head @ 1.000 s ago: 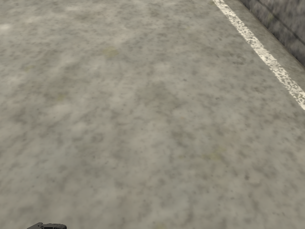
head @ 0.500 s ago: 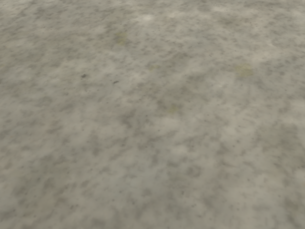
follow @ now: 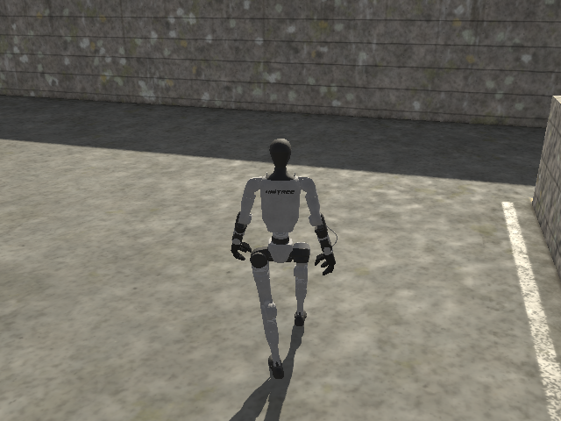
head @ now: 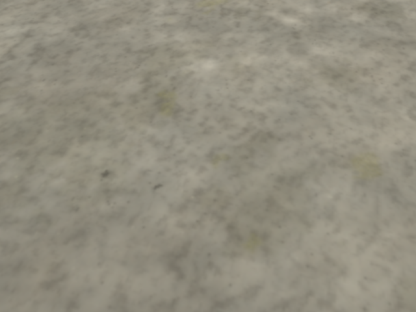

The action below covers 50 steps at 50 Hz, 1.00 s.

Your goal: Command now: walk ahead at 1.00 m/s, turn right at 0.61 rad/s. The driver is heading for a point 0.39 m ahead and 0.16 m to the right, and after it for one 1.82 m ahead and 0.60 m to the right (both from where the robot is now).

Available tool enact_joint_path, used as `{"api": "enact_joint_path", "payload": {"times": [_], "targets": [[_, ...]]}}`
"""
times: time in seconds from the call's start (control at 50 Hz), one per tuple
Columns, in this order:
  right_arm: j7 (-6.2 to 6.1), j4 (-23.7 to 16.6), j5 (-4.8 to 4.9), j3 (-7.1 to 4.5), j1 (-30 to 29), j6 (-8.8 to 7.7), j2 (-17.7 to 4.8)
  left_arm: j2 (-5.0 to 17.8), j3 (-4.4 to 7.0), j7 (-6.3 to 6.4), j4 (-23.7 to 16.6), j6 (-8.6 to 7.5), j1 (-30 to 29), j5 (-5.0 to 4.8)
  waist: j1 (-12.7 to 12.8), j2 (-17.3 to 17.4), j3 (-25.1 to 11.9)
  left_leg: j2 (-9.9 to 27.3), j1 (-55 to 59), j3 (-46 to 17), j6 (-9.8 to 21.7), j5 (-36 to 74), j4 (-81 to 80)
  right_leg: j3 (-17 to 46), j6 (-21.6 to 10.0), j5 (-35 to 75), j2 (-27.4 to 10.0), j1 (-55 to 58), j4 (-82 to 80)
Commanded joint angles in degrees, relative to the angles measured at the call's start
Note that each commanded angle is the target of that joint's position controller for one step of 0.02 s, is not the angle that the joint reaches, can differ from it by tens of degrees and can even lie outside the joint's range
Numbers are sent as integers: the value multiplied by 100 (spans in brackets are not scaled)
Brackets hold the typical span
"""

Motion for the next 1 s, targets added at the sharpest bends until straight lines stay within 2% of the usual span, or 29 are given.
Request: {"api": "enact_joint_path", "payload": {"times": [0.02,0.06,0.1,0.12,0.14,0.16,0.18,0.2,0.26,0.34,0.4,0.44,0.48,0.5,0.52,0.54,0.56,0.58,0.6,0.62,0.7,0.78,0.82,0.88,0.92,0.94,0.96,0.98,1.0], "targets": [[-204,-302,6,-116,-240,-106,-808,304,29,-80,-264,-96,-149,19,312,547,24,1452,-770,345,-717,7568,177,-736,-229,511,630,1613,-687],[-386,-392,-67,-224,-498,67,-1161,699,162,-37,3,-3,795,38,925,879,-577,1713,-408,330,-808,9156,1526,-846,-348,-220,1034,2655,-644],[-439,-646,-183,-325,-1356,293,-1400,1251,457,82,641,73,3141,60,2201,760,-1247,1773,-1488,149,-711,8574,4927,-110,-877,-1180,908,4807,-818],[-296,-649,-197,-242,-1700,314,-987,1317,551,176,813,94,3379,-56,2235,-209,-862,768,-2746,187,-585,3328,7544,346,-1149,-1349,651,5341,-1218],[-184,-1117,-272,62,-1603,162,63,1389,526,201,808,131,2710,33,1134,-1455,-426,102,-5341,-555,-688,-925,9286,1941,-1590,-239,200,5967,-528],[-105,-1578,-99,188,-1031,21,29,1504,544,248,485,126,2138,118,643,-1442,-1401,235,-6402,-1634,-715,-914,9420,4549,-2457,-2323,-756,6630,-2172],[-65,-1516,-218,186,-1231,-114,-456,1172,538,291,255,117,1804,147,637,-178,-935,612,-6433,-1831,-543,-285,8608,5167,-2172,-3917,-944,5915,-3368],[-44,-1440,-247,129,-1406,-114,-681,942,481,286,268,93,1511,149,346,679,-288,887,-6073,-1745,-547,139,7930,4706,-1801,-4034,-774,4831,-3574],[-38,-1525,-417,233,-1540,262,-576,911,407,318,266,-176,1289,67,-115,851,422,1340,-5083,-1536,-894,166,6480,3446,-1514,-2872,-36,2757,-3751],[58,-2031,-214,376,-2722,337,-327,1028,497,275,257,-321,1419,-19,354,261,499,1355,-4193,-1019,-1067,1822,3973,2440,-1146,-875,616,2140,-3802],[49,-2185,-101,393,-3106,301,-259,1174,593,228,320,-291,1777,-65,807,-89,98,993,-3950,-874,-941,2652,2899,2504,-852,538,553,3138,-3461],[12,-2243,-92,351,-3122,259,-367,1228,635,266,294,-272,1723,-37,799,-226,-51,860,-3661,-981,-845,2568,2304,2590,-689,1082,454,3671,-3086],[-91,-2013,-85,163,-2306,215,-791,1444,688,294,213,-297,1504,7,380,-230,-697,581,-2458,-1074,-726,1958,2074,2655,-416,2385,446,4006,-1976],[-166,-1769,-48,25,-1288,183,-1052,1660,729,273,135,-322,1182,38,-259,-241,-1242,667,-1370,-1158,-657,1570,2083,2610,-307,2430,527,3804,-829],[-280,-1454,-105,-157,82,160,-1402,1477,686,261,7,-399,806,81,-950,-144,-1874,1211,104,-1530,-535,734,2456,2426,-246,1640,713,3002,658],[-364,-1282,-346,-294,955,151,-1766,448,427,286,-222,-449,843,26,-966,1258,-2514,2867,1478,-3370,-332,-1251,2142,1805,-249,-2789,1186,1579,2602],[-283,-1353,-360,-393,258,211,-2068,371,282,265,-592,-403,1435,-200,-223,2766,-3019,3738,1579,-6484,217,-2141,852,1318,-161,-3507,1226,434,3653],[-239,-1515,-313,-321,-467,252,-1324,817,318,325,-353,-264,989,-14,-259,1488,-1995,3330,718,-5737,218,-2878,724,1139,-192,-2775,664,20,3771],[-213,-1475,-253,-213,-713,275,-861,909,348,261,-367,-197,581,101,-269,762,-1254,3017,-77,-4534,123,-1955,801,962,-133,-2342,452,57,3468],[-187,-1301,-276,-176,-620,276,-698,845,343,174,-392,-151,306,182,-245,342,-867,2736,-661,-3768,45,-830,768,916,-88,-2235,311,214,3243],[-59,-578,-105,-74,-62,47,-351,269,128,-44,-820,37,-107,277,138,662,-291,2352,-1494,-2328,-9,1101,446,1065,-33,-2332,80,110,2781],[1,-456,-92,-124,-270,-51,-653,423,-4,-136,-1250,10,-911,276,321,548,241,2058,-2142,-1037,-40,1929,-296,805,31,-1208,154,366,982],[5,-293,-38,-136,45,-34,-815,395,-87,-231,-1402,-55,-1439,245,180,375,474,1997,-2528,-738,9,2438,-860,198,-45,-822,330,1301,-161],[6,-34,1,-201,364,37,-1282,514,-82,-148,-1304,-128,-1396,273,343,479,255,2093,-1750,-673,96,5550,-253,-177,-229,-1076,600,2301,-779],[-70,31,12,-251,315,120,-1590,858,100,46,-806,-173,222,348,1181,731,-780,2108,-1673,-641,7,7047,1997,-23,-319,-1675,903,4193,-1013],[-78,-30,44,-222,204,139,-1510,1188,255,168,-486,-193,1245,420,1697,696,-1282,1821,-2668,-648,-71,5777,3682,435,-333,-1810,455,5678,-1184],[-40,-218,-58,-72,470,150,-661,1748,390,297,-341,-232,1802,500,1366,-646,-2073,1171,-3844,-786,-22,456,5925,2256,-230,-3287,-1244,6846,-1324],[-45,-454,246,-51,932,172,-458,1902,448,331,-498,-202,1682,460,972,-1269,-3044,692,-4962,-1481,-22,-623,7511,4961,-527,-4194,-2328,7285,-2539],[-79,-499,170,-158,196,227,-878,1466,417,333,-455,-193,1238,356,942,-354,-1972,1055,-5520,-1537,1,119,7567,4239,-478,-4142,-1941,6430,-2825]]}}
